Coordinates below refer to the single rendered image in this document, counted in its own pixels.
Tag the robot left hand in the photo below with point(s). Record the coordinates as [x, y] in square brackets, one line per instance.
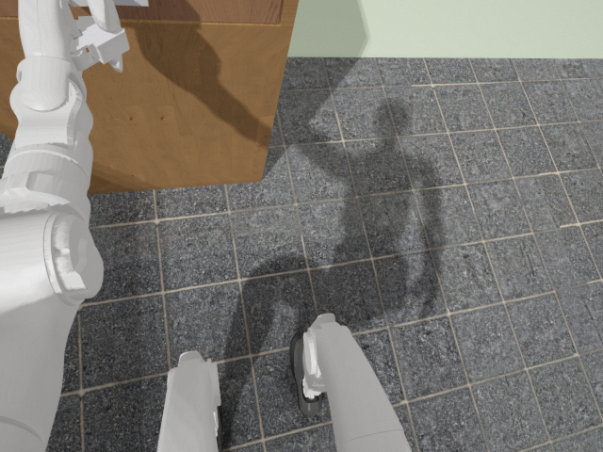
[47, 28]

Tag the drawer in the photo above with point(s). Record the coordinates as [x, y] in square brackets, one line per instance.
[238, 11]

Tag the robot left forearm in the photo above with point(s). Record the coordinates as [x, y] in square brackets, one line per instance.
[49, 164]

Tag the robot left upper arm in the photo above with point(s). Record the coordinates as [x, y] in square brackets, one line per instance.
[48, 266]

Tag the right robot thigh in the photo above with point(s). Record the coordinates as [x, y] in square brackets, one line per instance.
[362, 415]

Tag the robot right foot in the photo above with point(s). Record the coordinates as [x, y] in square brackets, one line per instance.
[309, 406]

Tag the cabinet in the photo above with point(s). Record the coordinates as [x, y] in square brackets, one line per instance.
[194, 104]

